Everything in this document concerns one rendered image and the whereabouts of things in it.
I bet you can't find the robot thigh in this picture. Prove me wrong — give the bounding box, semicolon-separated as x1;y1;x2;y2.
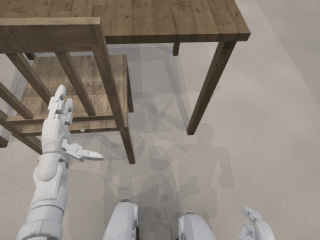
178;214;216;240
102;202;138;240

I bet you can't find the chair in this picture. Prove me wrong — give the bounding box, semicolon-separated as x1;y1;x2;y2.
0;17;136;169

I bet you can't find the robot right thigh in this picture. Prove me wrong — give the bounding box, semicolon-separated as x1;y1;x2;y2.
178;214;216;240

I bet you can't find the table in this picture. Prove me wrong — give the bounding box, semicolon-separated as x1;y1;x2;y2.
0;0;251;148

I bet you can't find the robot left hand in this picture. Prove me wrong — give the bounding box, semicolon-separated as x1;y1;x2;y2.
41;84;104;162

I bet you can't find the robot left forearm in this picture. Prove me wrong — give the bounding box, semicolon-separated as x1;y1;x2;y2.
16;152;69;240

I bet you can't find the robot left thigh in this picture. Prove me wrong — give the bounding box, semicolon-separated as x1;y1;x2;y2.
102;202;138;240

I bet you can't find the robot right hand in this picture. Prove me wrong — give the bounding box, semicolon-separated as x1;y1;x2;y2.
238;206;276;240

